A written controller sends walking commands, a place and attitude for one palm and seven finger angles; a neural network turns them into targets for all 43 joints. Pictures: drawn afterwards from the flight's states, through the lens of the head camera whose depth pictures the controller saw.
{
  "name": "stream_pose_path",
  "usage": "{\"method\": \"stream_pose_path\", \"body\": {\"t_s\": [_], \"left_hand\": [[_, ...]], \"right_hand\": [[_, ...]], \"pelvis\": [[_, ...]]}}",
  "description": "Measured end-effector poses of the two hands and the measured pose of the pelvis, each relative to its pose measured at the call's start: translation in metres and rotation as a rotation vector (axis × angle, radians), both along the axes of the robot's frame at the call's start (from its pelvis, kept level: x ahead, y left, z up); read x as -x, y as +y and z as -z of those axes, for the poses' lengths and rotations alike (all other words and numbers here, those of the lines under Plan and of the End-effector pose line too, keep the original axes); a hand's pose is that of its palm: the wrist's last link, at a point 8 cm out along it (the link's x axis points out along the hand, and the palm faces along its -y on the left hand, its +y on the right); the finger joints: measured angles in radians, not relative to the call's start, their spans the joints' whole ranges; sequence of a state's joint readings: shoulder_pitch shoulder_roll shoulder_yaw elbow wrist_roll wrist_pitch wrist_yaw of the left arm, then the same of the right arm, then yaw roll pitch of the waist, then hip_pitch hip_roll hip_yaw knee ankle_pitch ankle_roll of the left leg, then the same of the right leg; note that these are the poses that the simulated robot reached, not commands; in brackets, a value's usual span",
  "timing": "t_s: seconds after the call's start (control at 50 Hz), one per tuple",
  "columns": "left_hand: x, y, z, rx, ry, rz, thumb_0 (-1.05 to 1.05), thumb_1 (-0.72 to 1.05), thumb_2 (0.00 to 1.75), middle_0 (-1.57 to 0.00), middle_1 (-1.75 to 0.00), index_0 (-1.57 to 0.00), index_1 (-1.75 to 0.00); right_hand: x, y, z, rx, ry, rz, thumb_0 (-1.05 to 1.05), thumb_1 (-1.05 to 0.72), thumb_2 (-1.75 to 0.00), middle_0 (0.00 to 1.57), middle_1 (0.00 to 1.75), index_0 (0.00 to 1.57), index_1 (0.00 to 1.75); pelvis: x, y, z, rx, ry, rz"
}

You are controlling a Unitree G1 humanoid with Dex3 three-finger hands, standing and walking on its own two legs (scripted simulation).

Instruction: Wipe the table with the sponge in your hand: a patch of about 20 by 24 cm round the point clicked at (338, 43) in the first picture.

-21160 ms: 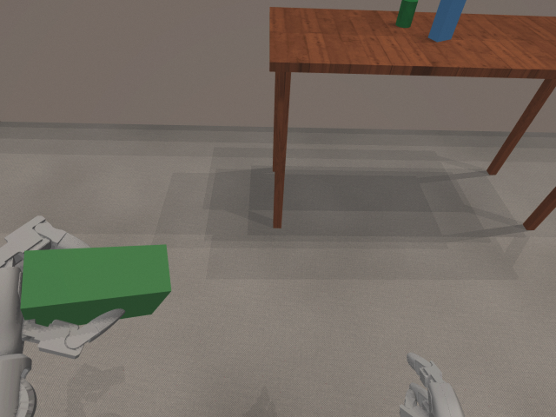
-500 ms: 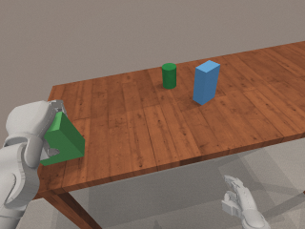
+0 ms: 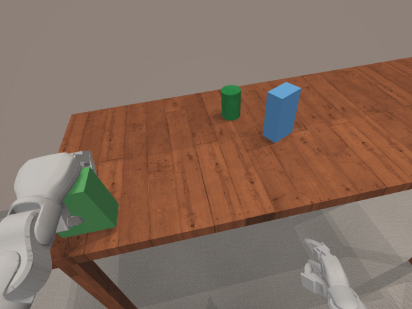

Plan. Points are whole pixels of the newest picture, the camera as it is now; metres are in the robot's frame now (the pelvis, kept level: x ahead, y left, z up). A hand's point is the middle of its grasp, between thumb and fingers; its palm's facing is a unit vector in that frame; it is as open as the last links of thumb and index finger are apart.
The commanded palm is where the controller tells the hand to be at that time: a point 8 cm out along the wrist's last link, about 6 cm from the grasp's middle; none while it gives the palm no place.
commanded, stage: lower the sponge onto the table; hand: left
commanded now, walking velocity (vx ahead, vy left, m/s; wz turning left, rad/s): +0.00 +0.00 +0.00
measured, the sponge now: (81, 210) +0.23 +0.29 +0.09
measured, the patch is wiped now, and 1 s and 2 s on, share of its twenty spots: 0.00 0.05 0.15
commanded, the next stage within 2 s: wipe forward along the first lane in 0.52 s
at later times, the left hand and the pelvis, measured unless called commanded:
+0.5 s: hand (65, 199) +0.23 +0.30 +0.13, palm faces +0.07 -0.06 -1.00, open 9.5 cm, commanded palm +0.19 +0.29 +0.20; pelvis +0.00 +0.01 +0.00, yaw +0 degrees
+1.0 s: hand (71, 191) +0.25 +0.31 +0.13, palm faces +0.02 -0.03 -1.00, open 9.6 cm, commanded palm +0.23 +0.30 +0.18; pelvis +0.00 +0.00 +0.00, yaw +1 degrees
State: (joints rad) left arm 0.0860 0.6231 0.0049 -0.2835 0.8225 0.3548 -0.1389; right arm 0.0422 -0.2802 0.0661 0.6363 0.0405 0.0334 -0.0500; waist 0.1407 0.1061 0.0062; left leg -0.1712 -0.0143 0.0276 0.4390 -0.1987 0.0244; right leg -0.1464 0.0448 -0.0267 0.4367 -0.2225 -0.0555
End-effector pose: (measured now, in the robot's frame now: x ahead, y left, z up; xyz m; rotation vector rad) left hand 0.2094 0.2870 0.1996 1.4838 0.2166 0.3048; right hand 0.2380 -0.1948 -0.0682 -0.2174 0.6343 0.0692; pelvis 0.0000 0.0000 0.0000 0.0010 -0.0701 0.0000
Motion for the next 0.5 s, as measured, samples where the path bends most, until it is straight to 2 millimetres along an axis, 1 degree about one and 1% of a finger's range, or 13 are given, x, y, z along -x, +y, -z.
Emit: {"method": "stream_pose_path", "body": {"t_s": [0.08, 0.18, 0.26, 0.4, 0.5], "left_hand": [[0.002, 0.001, 0.003, -0.008, 0.004, 0.018, 0.00, -0.45, 1.05, -0.79, -1.38, -0.79, -1.38], [0.004, 0.013, 0.004, -0.002, -0.011, -0.023, 0.00, -0.45, 1.05, -0.79, -1.38, -0.79, -1.38], [0.005, 0.019, 0.010, 0.009, 0.007, -0.047, 0.00, -0.45, 1.05, -0.79, -1.38, -0.79, -1.38], [0.007, 0.012, 0.011, -0.007, 0.008, 0.002, 0.00, -0.45, 1.05, -0.79, -1.38, -0.79, -1.39], [0.006, 0.011, 0.013, -0.003, -0.005, 0.002, 0.00, -0.45, 1.05, -0.79, -1.38, -0.79, -1.38]], "right_hand": [[0.000, 0.002, 0.000, 0.000, 0.005, 0.000, 0.01, -0.91, -0.90, 0.20, 0.30, 0.20, 0.30], [0.001, 0.003, -0.001, 0.002, 0.009, 0.002, 0.01, -0.91, -0.90, 0.20, 0.30, 0.20, 0.30], [0.000, 0.003, -0.001, 0.007, 0.011, 0.003, 0.01, -0.91, -0.90, 0.20, 0.30, 0.20, 0.30], [0.001, 0.005, -0.001, 0.012, 0.009, 0.011, 0.01, -0.91, -0.90, 0.20, 0.30, 0.20, 0.30], [0.001, 0.006, 0.000, 0.007, 0.008, 0.017, 0.01, -0.91, -0.90, 0.20, 0.30, 0.19, 0.30]], "pelvis": [[-0.001, 0.001, 0.000, 0.001, -0.001, 0.004], [-0.001, 0.002, 0.000, 0.003, 0.000, 0.003], [-0.001, 0.004, 0.000, 0.005, 0.001, -0.002], [-0.002, 0.008, 0.000, 0.007, 0.000, -0.003], [-0.002, 0.010, -0.001, 0.006, 0.002, -0.004]]}}
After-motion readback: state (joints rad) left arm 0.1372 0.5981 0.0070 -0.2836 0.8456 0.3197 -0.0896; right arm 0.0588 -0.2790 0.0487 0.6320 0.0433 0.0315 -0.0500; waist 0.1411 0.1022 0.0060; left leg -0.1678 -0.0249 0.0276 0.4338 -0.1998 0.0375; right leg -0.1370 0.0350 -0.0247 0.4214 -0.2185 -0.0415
